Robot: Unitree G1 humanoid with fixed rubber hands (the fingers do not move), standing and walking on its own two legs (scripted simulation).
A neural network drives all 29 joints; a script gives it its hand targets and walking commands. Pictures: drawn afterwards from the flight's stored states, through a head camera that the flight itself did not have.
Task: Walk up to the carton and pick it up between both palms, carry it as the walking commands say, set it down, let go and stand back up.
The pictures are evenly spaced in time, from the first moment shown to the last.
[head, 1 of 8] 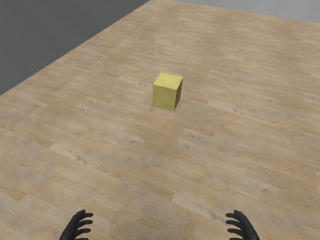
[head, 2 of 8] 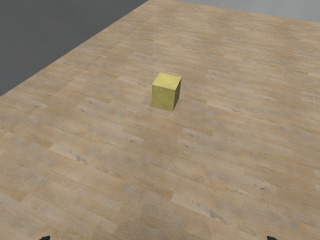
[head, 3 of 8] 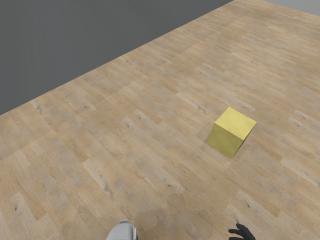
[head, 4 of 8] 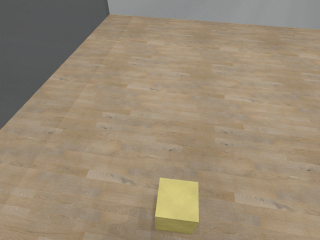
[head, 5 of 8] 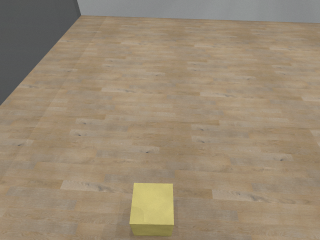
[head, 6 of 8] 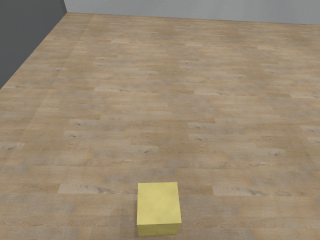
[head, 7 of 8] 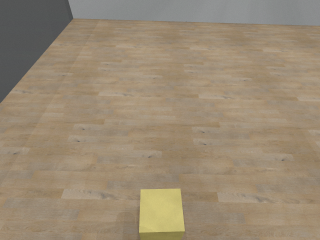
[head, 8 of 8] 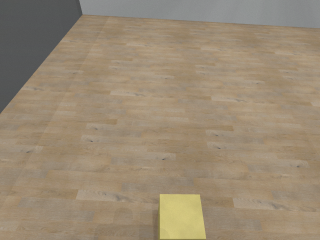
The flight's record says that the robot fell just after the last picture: no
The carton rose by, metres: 0.00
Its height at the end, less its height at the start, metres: +0.00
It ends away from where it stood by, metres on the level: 0.00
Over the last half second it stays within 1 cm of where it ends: yes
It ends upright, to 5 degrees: yes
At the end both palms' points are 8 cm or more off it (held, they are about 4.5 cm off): yes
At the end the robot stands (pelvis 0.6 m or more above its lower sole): yes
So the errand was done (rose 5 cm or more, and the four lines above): no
